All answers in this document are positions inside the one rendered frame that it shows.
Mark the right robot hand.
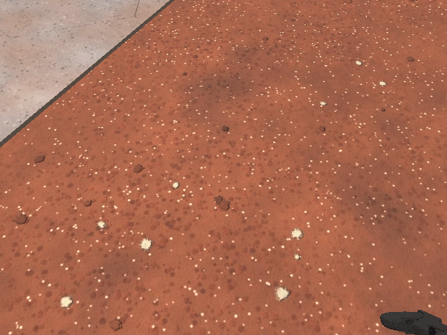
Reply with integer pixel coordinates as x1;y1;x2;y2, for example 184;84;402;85
380;310;447;335

